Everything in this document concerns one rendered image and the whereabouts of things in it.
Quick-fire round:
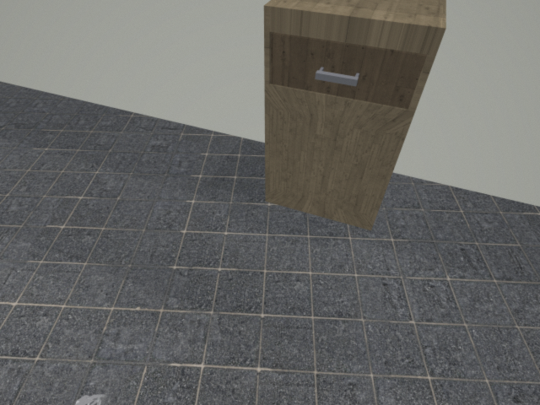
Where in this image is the handle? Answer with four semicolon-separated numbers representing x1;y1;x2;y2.
315;67;359;86

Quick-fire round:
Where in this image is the drawer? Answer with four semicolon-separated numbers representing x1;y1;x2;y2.
271;32;427;109

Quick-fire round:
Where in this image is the cabinet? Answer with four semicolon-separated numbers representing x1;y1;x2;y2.
264;0;446;230

